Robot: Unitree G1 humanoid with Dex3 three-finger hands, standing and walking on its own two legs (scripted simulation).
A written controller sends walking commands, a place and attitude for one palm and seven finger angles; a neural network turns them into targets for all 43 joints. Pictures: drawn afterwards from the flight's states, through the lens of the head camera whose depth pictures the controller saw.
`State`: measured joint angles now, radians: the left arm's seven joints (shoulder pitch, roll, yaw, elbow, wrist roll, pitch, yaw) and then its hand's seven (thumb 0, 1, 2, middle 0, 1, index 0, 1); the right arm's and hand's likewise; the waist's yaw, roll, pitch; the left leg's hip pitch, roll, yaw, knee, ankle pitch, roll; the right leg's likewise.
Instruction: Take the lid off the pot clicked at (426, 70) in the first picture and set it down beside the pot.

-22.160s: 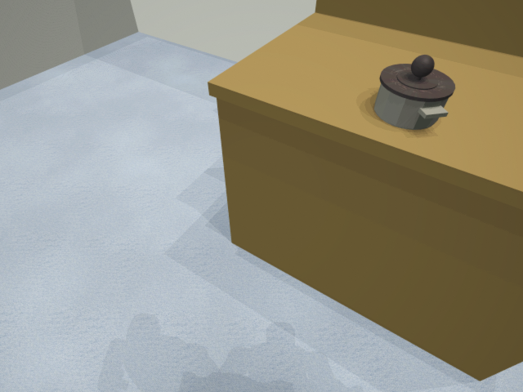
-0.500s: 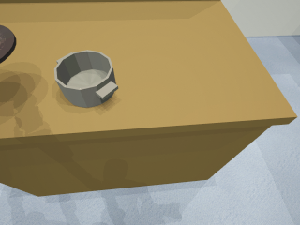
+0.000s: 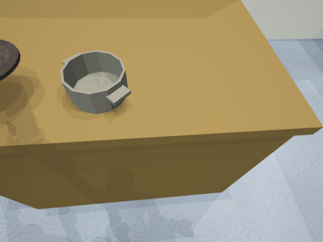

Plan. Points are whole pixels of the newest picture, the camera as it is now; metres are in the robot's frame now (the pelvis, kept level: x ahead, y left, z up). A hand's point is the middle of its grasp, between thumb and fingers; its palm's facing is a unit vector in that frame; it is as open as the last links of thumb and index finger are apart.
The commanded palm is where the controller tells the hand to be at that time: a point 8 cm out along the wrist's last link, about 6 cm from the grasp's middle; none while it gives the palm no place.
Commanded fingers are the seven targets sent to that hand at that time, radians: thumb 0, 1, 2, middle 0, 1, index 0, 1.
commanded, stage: lower the lid onto the table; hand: left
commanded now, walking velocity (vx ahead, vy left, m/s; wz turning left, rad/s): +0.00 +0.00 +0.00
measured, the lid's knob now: out of the picture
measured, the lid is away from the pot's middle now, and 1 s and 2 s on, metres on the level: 0.23 0.22 0.24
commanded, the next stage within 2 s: open the fingers wide in 1.38 s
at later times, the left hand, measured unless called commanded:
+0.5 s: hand out of the picture +0.47 +0.35 +0.19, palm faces -0.36 -0.25 -0.90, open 7.6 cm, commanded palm +0.51 +0.35 +0.26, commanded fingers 0.00 0.67 0.94 -0.86 -1.07 -0.84 -1.07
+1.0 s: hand out of the picture +0.48 +0.34 +0.16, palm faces -0.41 -0.27 -0.87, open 7.6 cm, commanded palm +0.53 +0.35 +0.23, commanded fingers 0.00 0.67 0.94 -0.86 -1.07 -0.84 -1.07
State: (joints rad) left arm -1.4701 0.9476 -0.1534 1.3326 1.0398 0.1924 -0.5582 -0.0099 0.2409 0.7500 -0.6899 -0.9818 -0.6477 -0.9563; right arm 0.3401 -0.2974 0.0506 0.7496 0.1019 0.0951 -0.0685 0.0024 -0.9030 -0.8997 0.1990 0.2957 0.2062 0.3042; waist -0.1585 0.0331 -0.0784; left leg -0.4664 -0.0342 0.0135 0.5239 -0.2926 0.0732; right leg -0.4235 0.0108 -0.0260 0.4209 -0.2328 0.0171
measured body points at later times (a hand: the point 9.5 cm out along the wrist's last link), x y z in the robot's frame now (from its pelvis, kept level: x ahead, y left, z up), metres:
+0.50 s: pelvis +0.00 +0.01 -0.01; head +0.08 +0.02 +0.44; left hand +0.49 +0.36 +0.25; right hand -0.03 -0.27 -0.12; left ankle -0.04 +0.07 -0.74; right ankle -0.03 -0.14 -0.74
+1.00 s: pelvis -0.01 +0.01 -0.01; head +0.09 +0.02 +0.43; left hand +0.50 +0.35 +0.21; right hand -0.04 -0.27 -0.12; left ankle -0.04 +0.07 -0.74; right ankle -0.03 -0.14 -0.74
